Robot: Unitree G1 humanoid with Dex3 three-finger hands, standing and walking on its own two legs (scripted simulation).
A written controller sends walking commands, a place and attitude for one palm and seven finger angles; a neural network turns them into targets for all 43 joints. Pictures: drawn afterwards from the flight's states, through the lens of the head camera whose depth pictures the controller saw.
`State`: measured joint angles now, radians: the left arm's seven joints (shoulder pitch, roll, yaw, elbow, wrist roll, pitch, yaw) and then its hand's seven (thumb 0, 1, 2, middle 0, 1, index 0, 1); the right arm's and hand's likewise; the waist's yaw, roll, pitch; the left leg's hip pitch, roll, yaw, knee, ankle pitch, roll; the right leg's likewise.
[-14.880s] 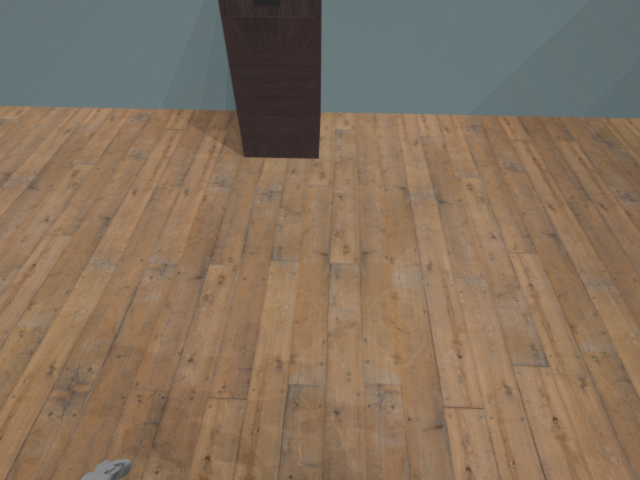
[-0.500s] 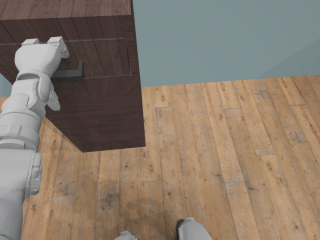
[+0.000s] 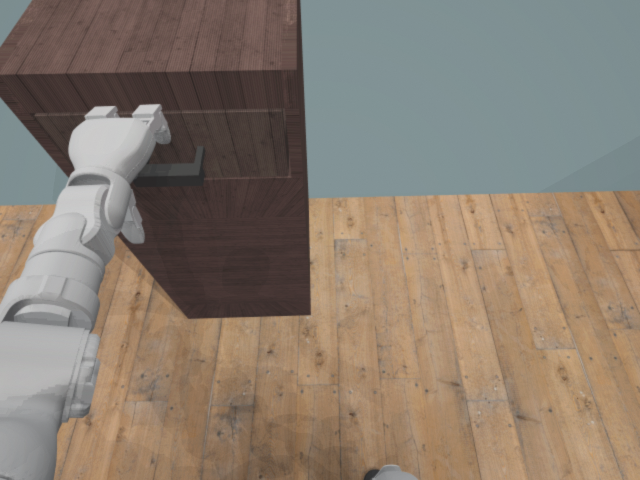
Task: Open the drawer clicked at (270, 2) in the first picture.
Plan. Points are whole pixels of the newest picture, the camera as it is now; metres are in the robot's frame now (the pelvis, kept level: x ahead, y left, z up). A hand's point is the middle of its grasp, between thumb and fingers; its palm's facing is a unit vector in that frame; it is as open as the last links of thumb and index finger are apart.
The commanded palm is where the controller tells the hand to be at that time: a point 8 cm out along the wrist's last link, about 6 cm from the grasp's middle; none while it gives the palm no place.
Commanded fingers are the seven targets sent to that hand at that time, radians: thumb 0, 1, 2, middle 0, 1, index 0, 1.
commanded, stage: re-aim the fingers above the handle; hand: left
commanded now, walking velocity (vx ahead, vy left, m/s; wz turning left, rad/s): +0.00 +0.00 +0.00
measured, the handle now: (171, 164) +0.56 +0.22 +0.01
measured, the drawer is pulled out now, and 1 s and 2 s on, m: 0.00 0.00 0.00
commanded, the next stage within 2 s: lower the fingers behind the handle in 1.90 s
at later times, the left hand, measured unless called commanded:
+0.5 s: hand (142, 168) +0.50 +0.23 +0.07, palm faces -0.03 +0.01 -1.00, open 13.9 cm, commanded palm +0.48 +0.23 +0.12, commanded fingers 0.00 -0.50 0.30 -0.30 -1.20 -0.30 -1.20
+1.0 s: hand (143, 170) +0.50 +0.23 +0.07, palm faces -0.05 +0.00 -1.00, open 13.9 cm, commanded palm +0.48 +0.23 +0.12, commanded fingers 0.00 -0.50 0.30 -0.30 -1.20 -0.30 -1.20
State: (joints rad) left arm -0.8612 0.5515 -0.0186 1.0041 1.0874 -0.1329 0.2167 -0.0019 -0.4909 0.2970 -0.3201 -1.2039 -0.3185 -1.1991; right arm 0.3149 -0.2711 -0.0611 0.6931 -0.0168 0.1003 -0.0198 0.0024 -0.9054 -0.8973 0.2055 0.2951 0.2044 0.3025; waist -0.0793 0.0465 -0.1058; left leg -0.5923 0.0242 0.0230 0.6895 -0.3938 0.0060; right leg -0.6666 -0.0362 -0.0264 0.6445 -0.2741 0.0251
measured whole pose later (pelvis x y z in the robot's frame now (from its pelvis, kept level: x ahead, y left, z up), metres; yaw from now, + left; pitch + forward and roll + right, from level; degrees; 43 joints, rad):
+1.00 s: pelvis -0.01 +0.00 +0.00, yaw -1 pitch +18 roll -1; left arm -0.94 0.57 -0.02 1.09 1.10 -0.11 0.21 0.00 -0.49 0.30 -0.32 -1.20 -0.32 -1.20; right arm 0.35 -0.28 -0.05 0.71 -0.01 0.07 -0.03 0.00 -0.91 -0.90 0.21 0.30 0.20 0.30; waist -0.12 0.04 -0.10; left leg -0.63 0.02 0.04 0.70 -0.38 0.01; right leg -0.71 -0.03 -0.01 0.65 -0.25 0.03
